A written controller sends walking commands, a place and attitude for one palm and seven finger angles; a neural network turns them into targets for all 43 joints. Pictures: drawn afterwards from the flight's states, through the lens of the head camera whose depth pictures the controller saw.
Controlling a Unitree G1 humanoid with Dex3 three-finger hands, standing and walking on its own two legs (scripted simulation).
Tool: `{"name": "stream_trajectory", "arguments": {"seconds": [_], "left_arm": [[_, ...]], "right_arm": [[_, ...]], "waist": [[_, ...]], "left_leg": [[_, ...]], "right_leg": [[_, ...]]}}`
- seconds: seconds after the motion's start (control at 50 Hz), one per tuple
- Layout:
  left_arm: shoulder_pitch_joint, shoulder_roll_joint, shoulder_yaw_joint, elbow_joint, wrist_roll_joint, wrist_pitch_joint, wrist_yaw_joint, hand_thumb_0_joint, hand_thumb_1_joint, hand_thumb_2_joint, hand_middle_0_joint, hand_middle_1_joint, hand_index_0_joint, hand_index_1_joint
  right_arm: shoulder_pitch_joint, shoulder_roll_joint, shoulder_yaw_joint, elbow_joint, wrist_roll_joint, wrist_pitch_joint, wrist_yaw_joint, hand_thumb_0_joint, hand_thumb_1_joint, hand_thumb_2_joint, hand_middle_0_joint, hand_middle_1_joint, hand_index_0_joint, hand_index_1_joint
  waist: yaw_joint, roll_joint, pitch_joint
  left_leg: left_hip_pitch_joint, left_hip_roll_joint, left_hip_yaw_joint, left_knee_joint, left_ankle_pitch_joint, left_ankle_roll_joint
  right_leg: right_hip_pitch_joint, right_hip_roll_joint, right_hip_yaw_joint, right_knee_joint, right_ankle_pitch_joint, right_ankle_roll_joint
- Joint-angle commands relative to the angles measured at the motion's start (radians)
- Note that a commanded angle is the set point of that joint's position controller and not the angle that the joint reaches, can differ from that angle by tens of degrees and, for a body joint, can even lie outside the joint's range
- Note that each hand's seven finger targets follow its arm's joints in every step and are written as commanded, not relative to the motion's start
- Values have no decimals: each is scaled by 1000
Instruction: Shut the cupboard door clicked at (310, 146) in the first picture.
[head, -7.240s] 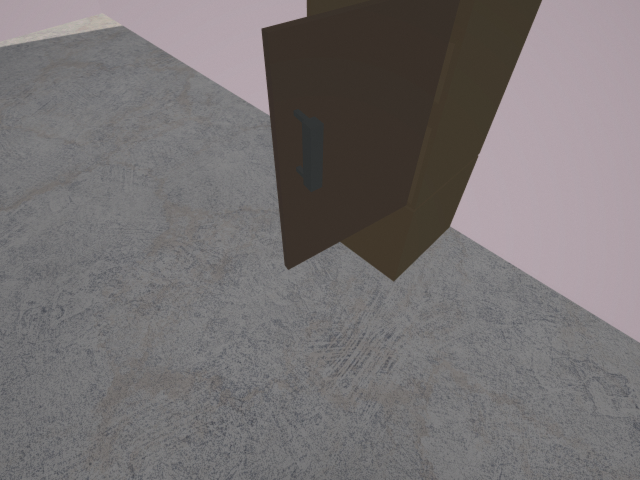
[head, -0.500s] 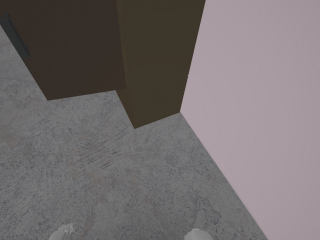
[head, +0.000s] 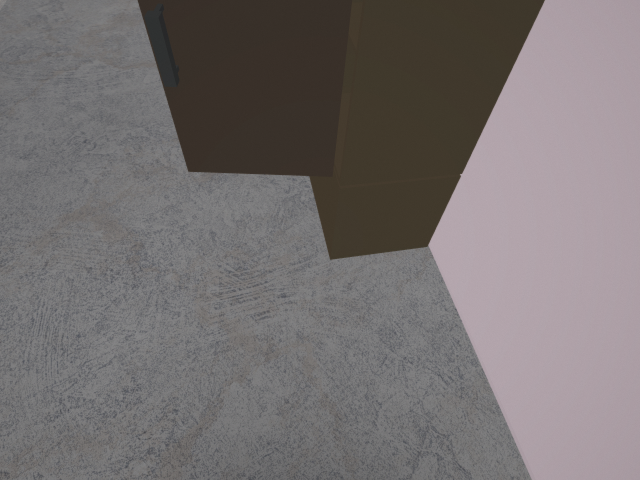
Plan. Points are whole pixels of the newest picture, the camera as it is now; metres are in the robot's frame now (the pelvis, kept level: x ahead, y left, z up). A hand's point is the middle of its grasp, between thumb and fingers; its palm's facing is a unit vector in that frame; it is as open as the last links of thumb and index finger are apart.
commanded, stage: take the last steps up to it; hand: left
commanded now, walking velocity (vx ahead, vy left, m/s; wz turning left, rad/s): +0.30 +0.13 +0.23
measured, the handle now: (165, 45) +0.87 +0.39 +0.05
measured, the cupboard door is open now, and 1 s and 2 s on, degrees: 79 79 79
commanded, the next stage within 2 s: come to a stop and stand still in 1.26 s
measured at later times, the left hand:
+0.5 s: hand out of the picture +0.07 +0.17 -0.15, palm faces +0.17 -0.96 -0.21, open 7.3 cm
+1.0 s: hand (152, 370) +0.27 +0.28 -0.15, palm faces +0.14 -0.97 -0.22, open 7.3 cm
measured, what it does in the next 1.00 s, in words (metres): walks ahead: right foot, then left foot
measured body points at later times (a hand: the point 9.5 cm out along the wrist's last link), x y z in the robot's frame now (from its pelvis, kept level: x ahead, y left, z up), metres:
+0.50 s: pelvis +0.08 +0.00 +0.02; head +0.10 -0.02 +0.47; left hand +0.06 +0.22 -0.13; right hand +0.12 -0.24 -0.15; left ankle +0.06 +0.13 -0.65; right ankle +0.06 -0.11 -0.73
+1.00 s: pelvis +0.23 +0.08 +0.01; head +0.26 +0.07 +0.46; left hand +0.26 +0.33 -0.13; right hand +0.29 -0.15 -0.15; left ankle +0.22 +0.19 -0.73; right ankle +0.30 -0.01 -0.70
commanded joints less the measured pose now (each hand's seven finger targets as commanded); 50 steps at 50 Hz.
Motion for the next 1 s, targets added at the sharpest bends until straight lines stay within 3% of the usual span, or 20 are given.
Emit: {"name": "stream_trajectory", "arguments": {"seconds": [0.0,0.06,0.16,0.26,0.28,0.32,0.34,0.36,0.4,0.46,0.6,0.66,0.68,0.7,0.72,0.74,0.76,0.82,0.9,0.98], "left_arm": [[-99,81,27,-93,6,8,1,0,900,900,-200,-300,-200,-300],[-82,82,31,-49,9,-8,-24,0,900,900,-200,-300,-200,-300],[-84,56,17,-33,8,-22,-34,0,900,900,-200,-300,-200,-300],[34,46,21,5,10,-39,-38,0,900,900,-200,-300,-200,-300],[117,68,31,28,13,-47,-33,0,900,900,-200,-300,-200,-300],[268,217,62,56,20,-58,-14,0,900,900,-200,-300,-200,-300],[252,208,60,47,11,-59,-3,0,900,900,-200,-300,-200,-300],[189,179,53,44,11,-68,1,0,900,900,-200,-300,-200,-300],[100,95,32,30,9,-82,-1,0,900,900,-200,-300,-200,-300],[117,76,27,55,8,-102,-3,0,900,900,-200,-300,-200,-300],[177,103,32,135,14,-99,-2,0,900,900,-200,-300,-200,-300],[133,102,40,137,8,-84,-2,0,900,900,-200,-300,-200,-300],[151,63,33,133,6,-78,-5,0,900,900,-200,-300,-200,-300],[193,4,26,113,-4,-72,-10,0,900,900,-200,-300,-200,-300],[123,-13,16,65,-2,-75,-10,0,900,900,-200,-300,-200,-300],[60,-11,13,42,2,-77,-7,0,900,900,-200,-300,-200,-300],[32,-17,14,43,3,-72,-9,0,900,900,-200,-300,-200,-300],[64,-22,19,73,12,-56,-26,0,900,900,-200,-300,-200,-300],[55,-46,11,53,10,-44,-34,0,900,900,-200,-300,-200,-300],[44,-15,18,41,14,-47,-36,0,900,900,-200,-300,-200,-300]], "right_arm": [[140,-220,-44,-22,-24,-20,-27,0,-900,-900,200,300,200,300],[108,-158,-22,-27,-15,-41,-39,0,-900,-900,200,300,200,300],[159,-139,-19,1,-12,-59,-36,0,-900,-900,200,300,200,300],[128,-135,-21,10,-9,-53,-28,0,-900,-900,200,300,200,300],[106,-114,-18,6,-3,-55,-24,0,-900,-900,200,300,200,300],[53,-49,-7,-56,1,-60,-9,0,-900,-900,200,300,200,300],[20,-98,-20,-65,-11,-53,-2,0,-900,-900,200,300,200,300],[-2,-88,-25,-49,-13,-52,3,0,-900,-900,200,300,200,300],[50,-58,-24,-4,-16,-46,15,0,-900,-900,200,300,200,300],[84,-12,-15,21,-10,-41,24,0,-900,-900,200,300,200,300],[-4,19,-3,-9,-5,-67,34,0,-900,-900,200,300,200,300],[130,-27,-12,35,-10,-82,21,0,-900,-900,200,300,200,300],[257,-89,-27,75,-15,-89,8,0,-900,-900,200,300,200,300],[379,-203,-58,100,-29,-93,-11,0,-900,-900,200,300,200,300],[450,-232,-63,110,-22,-81,-26,0,-900,-900,200,300,200,300],[390,-219,-56,103,-22,-81,-28,0,-900,-900,200,300,200,300],[299,-178,-48,76,-17,-83,-31,0,-900,-900,200,300,200,300],[188,-66,-16,50,-17,-100,-36,0,-900,-900,200,300,200,300],[151,-75,-22,47,-20,-100,-30,0,-900,-900,200,300,200,300],[147,-93,-25,58,-18,-84,-20,0,-900,-900,200,300,200,300]], "waist": [[-84,317,-116],[-38,226,-81],[-41,184,-58],[24,136,-40],[69,72,-41],[136,-299,-26],[114,-184,25],[86,-192,70],[20,-111,53],[2,-94,17],[31,-134,-4],[-49,-81,-36],[-96,61,-122],[-127,321,-227],[-151,307,-227],[-125,215,-174],[-98,293,-139],[-28,175,-52],[2,155,-55],[21,104,-28]], "left_leg": [[147,330,-421,-306,124,217],[171,248,-322,-305,85,191],[159,213,-263,-319,61,201],[-60,157,-236,-250,-145,165],[-172,96,-193,-139,-207,126],[-469,-67,-24,355,-342,27],[-477,-4,-85,504,-279,20],[-493,33,-111,573,-176,17],[-413,74,-95,552,1,-6],[-349,81,-27,423,67,-32],[-227,44,54,75,61,-15],[60,2,102,-69,103,1],[267,54,47,-100,73,20],[443,298,-295,-159,36,106],[443,403,-447,-279,20,182],[311,423,-458,-308,-102,204],[217,402,-406,-341,-179,204],[40,323,-198,-375,-62,161],[-18,276,-64,-384,-10,170],[-61,256,-55,-336,-137,155]], "right_leg": [[-258,41,113,377,-261,2],[-325,36,146,466,-108,-14],[-238,48,99,259,-84,-14],[113,105,48,-57,14,-21],[263,76,89,-160,24,-27],[387,-346,684,-487,-329,-195],[272,-391,744,-541,-461,-243],[189,-348,721,-547,-437,-239],[124,-248,417,-510,-158,-169],[153,-189,202,-478,163,-148],[215,-193,125,-386,336,-144],[90,-145,62,-224,302,-109],[4,-96,31,-14,269,-88],[-204,43,-32,268,-85,-44],[-323,96,49,490,-269,-55],[-364,60,104,633,-243,-81],[-403,23,137,684,-157,-78],[-314,-20,142,560,-32,-65],[-145,6,88,217,15,-55],[15,59,43,36,79,-51]]}}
